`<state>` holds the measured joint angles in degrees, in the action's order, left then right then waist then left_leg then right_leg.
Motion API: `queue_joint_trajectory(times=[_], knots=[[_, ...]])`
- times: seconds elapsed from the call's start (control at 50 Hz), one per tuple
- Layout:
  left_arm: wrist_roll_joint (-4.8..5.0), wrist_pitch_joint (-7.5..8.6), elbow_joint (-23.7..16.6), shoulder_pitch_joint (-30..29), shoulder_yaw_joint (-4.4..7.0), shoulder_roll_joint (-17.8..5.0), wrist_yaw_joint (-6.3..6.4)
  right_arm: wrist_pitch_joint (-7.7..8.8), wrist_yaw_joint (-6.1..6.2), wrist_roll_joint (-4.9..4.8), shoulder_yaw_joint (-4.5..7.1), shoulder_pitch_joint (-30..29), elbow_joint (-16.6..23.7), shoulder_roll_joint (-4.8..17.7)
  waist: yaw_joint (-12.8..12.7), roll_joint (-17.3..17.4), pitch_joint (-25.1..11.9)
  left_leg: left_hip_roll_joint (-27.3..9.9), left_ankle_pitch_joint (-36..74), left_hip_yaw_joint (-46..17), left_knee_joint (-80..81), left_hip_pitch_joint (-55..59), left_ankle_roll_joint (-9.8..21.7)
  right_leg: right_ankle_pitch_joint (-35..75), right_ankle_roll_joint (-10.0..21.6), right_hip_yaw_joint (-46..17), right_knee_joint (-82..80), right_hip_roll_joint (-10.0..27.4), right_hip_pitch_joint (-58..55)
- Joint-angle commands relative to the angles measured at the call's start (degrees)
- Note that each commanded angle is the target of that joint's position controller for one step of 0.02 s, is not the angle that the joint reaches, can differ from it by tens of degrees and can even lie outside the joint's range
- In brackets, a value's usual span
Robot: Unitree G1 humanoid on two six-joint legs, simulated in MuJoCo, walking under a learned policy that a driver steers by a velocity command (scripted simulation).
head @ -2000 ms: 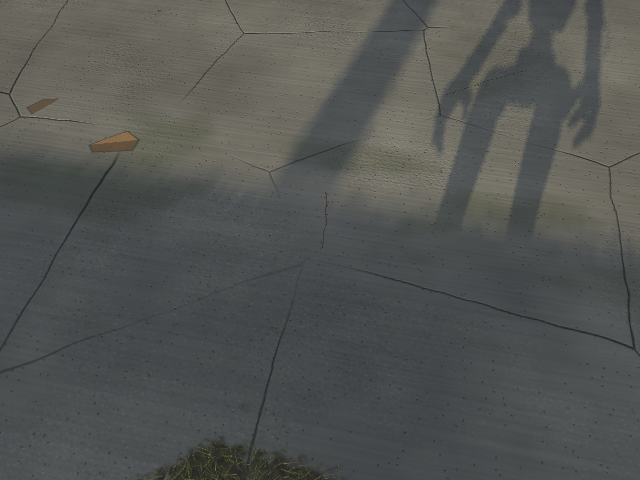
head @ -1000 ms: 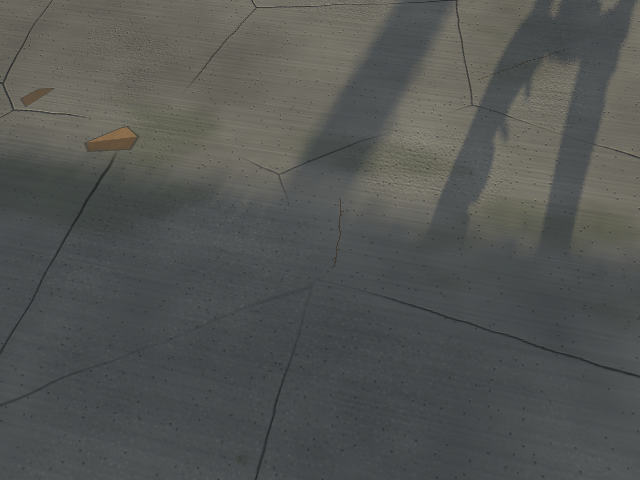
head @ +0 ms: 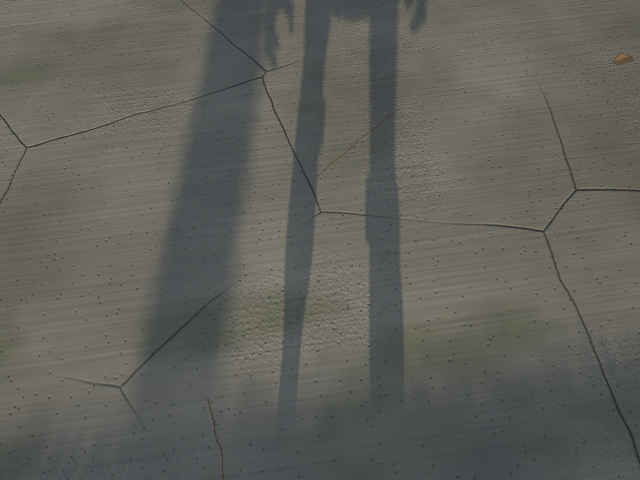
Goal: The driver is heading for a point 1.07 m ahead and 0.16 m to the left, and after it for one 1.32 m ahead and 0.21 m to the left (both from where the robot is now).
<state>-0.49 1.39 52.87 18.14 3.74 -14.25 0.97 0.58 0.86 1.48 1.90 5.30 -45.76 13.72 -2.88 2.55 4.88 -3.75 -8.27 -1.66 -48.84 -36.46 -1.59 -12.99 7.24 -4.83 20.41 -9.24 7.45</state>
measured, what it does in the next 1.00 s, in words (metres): walks ahead: left foot, then right foot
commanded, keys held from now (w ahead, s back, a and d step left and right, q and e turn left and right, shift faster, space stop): no key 0.78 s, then w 0.22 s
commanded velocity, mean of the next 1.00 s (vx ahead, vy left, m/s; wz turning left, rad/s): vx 0.07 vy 0.00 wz -0.07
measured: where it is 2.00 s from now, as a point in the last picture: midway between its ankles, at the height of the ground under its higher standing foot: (330, 376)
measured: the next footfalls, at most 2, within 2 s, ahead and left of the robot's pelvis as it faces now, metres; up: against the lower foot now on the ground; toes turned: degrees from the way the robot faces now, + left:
left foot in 0.14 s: +0.18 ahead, +0.11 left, +0.00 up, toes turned -2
right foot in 0.50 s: +0.08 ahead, -0.09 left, +0.00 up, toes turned +1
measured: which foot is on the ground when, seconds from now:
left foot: up 0.00-0.12, down 0.14-1.00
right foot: down 0.00-0.16, up 0.18-0.48, down 0.50-1.00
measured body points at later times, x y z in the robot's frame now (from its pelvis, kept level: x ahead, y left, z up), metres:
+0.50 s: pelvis +0.07 +0.04 +0.00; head +0.08 +0.04 +0.45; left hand +0.12 +0.29 -0.16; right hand +0.13 -0.21 -0.14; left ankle +0.14 +0.11 -0.74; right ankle +0.04 -0.09 -0.74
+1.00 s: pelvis +0.12 +0.02 +0.00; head +0.11 +0.04 +0.45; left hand +0.08 +0.27 -0.16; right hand +0.13 -0.22 -0.15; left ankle +0.14 +0.12 -0.72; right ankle +0.04 -0.09 -0.74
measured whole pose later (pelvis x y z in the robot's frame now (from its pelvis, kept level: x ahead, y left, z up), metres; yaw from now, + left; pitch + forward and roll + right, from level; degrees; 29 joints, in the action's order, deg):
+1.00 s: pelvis +0.12 +0.02 +0.00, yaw -2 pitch +0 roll -1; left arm -1.1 1.5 63.9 23.1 1.7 -11.1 1.7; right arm 1.0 -0.6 1.8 1.2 17.5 -59.2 11.8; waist -0.9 -0.6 -1.3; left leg 0.1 -21.7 2.9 -40.4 -19.8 3.7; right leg -18.2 2.6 -2.3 20.1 -2.1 1.7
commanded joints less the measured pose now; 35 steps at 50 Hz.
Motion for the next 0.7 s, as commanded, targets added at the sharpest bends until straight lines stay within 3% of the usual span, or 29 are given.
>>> queue_joint_trajectory(times=[0.02, 0.06, 0.1, 0.12, 0.14, 0.16, 0.18, 0.2, 0.22, 0.24, 0.28, 0.3, 0.42, 0.48, 0.5, 0.52, 0.56, 0.6, 0.7], knots=[[-0.62, -0.14, -1.8, 4.9, 1.12, -6.8, 0.81, 0.41, 0.2, -0.34, 0.5, 0.1, 3.2, 4.4, -0.6, -7.4, -7.1, 2.0, 0.8, 1.9, 3.8, 2.4, 1.0, 52.6, 1.6, -7.5, 2.6, 16.1, -8.4], [-1.13, -0.37, -1.9, 4.4, 1.0, -6.9, 1.0, 0.8, 0.39, -0.43, 0.45, 0.7, 3.0, 4.9, -0.3, -7.4, -6.2, 2.7, -2.1, 1.6, 7.2, 5.0, 2.1, 53.1, 2.3, -8.6, 4.5, 17.1, -8.8], [-1.12, -0.36, -2.4, 2.2, 0.93, -7.3, 1.1, 1.3, 0.78, -0.56, 0.61, 4.6, 1.6, 5.6, 1.6, -7.3, -5.7, 3.8, -4.3, 1.6, 13.4, 11.9, 3.9, 53.3, 1.9, -9.5, 7.5, 17.2, -7.0], [-0.58, -0.15, -2.5, 0.8, 0.89, -7.6, 1.09, 1.66, 1.07, -0.46, 0.72, 7.7, 0.5, 5.7, 3.5, -6.7, -5.8, 4.3, -1.1, 1.9, 19.5, 17.5, 4.9, 52.2, 1.0, -9.4, 10.4, 16.1, -5.7], [0.27, 0.27, -2.9, -0.6, 0.66, -7.4, 0.96, 2.41, 1.37, -0.07, 0.84, 11.6, -0.7, 6.0, 6.0, -4.6, -7.2, 2.2, 11.7, 0.0, 26.8, 26.3, 6.1, 46.7, -0.8, -8.6, 15.3, 14.2, -2.3], [0.77, 0.93, -4.7, 0.6, -0.3, -5.1, 0.78, 3.07, 1.82, 0.28, 1.18, 15.1, -0.5, 9.2, 6.0, 3.1, -13.2, -10.3, 40.4, -12.2, 25.6, 37.7, 9.7, 23.2, -2.9, -5.9, 25.2, 9.9, 4.0], [1.37, -0.35, -2.8, 8.7, 0.03, -3.6, 0.94, 2.09, 1.51, -1.25, 1.17, 12.9, 0.0, 10.1, 2.6, 11.4, -18.2, -21.1, 59.6, -22.9, 23.9, 40.7, 20.5, -22.4, -4.8, -1.2, 35.8, 0.3, 8.9], [-0.36, -1.61, -1.3, 7.4, 0.47, -6.6, 1.14, 1.62, 0.86, -1.78, 0.4, 11.6, 0.2, 7.3, 2.2, 4.6, -15.9, -20.0, 47.7, -24.4, 26.5, 34.7, 21.9, -25.8, -4.7, -2.5, 41.0, 1.8, 10.5], [-0.89, -2.32, -1.0, 4.2, 0.49, -6.2, 1.01, 1.56, 0.69, -1.33, -0.38, 8.5, 0.5, 4.9, 1.8, 0.8, -10.2, -16.4, 35.7, -19.6, 29.0, 28.9, 19.8, -22.3, -5.3, -3.5, 41.7, 3.1, 11.0], [-0.89, -2.88, -0.9, 2.7, 0.22, -5.2, 0.83, 1.16, 0.81, -0.73, -0.96, 5.3, 0.8, 3.7, 0.8, 0.2, -7.8, -13.0, 24.5, -15.8, 31.6, 25.2, 16.8, -19.4, -6.0, -3.4, 38.9, 4.4, 10.3], [-0.87, -4.04, 0.2, 2.8, -0.33, -4.0, 0.28, 0.83, 1.15, -0.18, -1.18, 3.8, 0.1, 4.0, -0.1, 5.2, -5.4, -7.7, 14.0, -9.8, 34.8, 20.9, 13.1, -15.4, -7.5, -1.2, 32.5, 5.5, 6.8], [-0.71, -4.3, 0.9, 3.2, -0.62, -3.5, 0.22, 0.76, 1.09, -0.07, -1.12, 4.2, -0.5, 4.5, -0.1, 5.6, -5.8, -6.4, 11.9, -8.3, 34.8, 21.3, 12.2, -15.0, -8.0, 0.2, 28.9, 5.4, 5.7], [-0.08, -4.52, 3.0, -0.5, -1.47, -2.9, 0.81, -0.15, 0.82, -0.34, -0.21, 7.4, -3.3, 7.0, 2.3, 5.4, -5.9, -6.5, -7.9, -11.1, 36.2, 22.8, 11.6, -9.4, -7.3, 3.5, 12.4, 7.0, 2.8], [-0.58, -3.36, 5.0, 0.9, -2.0, -2.6, 0.94, -0.86, 0.77, -0.78, -0.03, 8.3, -4.5, 6.6, 1.6, 2.7, -4.0, -5.3, -15.8, -11.0, 36.5, 17.4, 7.5, 0.2, -5.2, 1.8, 0.2, 8.8, -3.5], [-1.25, -2.73, 5.0, 0.9, -2.09, -3.6, 1.05, -0.83, 0.54, -1.0, -0.05, 8.6, -4.6, 6.0, 2.1, 1.0, -3.6, -4.4, -16.1, -10.5, 35.6, 16.0, 5.5, -0.4, -4.3, -2.4, -1.2, 12.3, -4.2], [-0.81, -2.41, 5.4, -0.5, -1.99, -4.9, 0.95, -0.93, 0.33, -1.58, -0.01, 9.1, -4.7, 5.1, 3.9, -3.6, -1.1, -1.0, -14.1, -6.9, 35.1, 18.4, 4.4, -5.8, -3.0, -4.9, -1.6, 13.7, 3.4], [-0.38, -1.22, 6.2, -1.8, -2.94, -2.3, 0.79, -0.84, 0.03, -1.2, -0.17, 8.9, -6.1, 4.1, 4.4, -6.1, -1.0, -0.2, -5.4, -5.1, 31.2, 27.9, 4.7, -8.9, -3.8, -5.5, -5.4, 14.3, 10.7], [-0.15, -0.58, 6.8, -2.0, -2.91, -3.1, 1.1, -0.56, -0.07, -0.88, -0.06, 10.5, -7.8, 4.4, 5.1, -6.4, -1.7, -0.5, -2.0, -4.9, 29.9, 30.1, 5.2, -6.6, -4.5, -4.9, -6.1, 13.8, 10.3], [-0.14, -0.48, 8.6, 0.7, -3.33, -1.9, 1.24, -0.29, 0.02, -0.97, -0.5, 10.9, -10.6, 3.4, 4.2, -3.9, -0.9, -0.6, -1.3, -4.8, 30.4, 27.2, 4.8, -2.8, -3.8, -4.0, -5.0, 13.6, 6.8]])
Velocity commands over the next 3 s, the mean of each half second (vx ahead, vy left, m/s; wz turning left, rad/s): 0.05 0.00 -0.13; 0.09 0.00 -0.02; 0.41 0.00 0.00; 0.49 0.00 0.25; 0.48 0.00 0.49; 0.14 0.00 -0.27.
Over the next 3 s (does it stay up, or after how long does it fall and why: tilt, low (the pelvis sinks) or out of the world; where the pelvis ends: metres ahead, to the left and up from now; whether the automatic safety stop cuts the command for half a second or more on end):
stays up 1.02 0.14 0.00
